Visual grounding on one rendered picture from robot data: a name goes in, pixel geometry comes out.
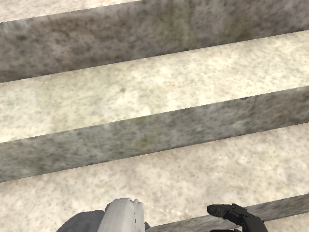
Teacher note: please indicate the right robot hand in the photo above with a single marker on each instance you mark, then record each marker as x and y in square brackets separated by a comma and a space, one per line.
[237, 215]

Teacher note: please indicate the left robot thigh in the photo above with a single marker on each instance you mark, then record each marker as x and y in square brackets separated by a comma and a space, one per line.
[123, 215]

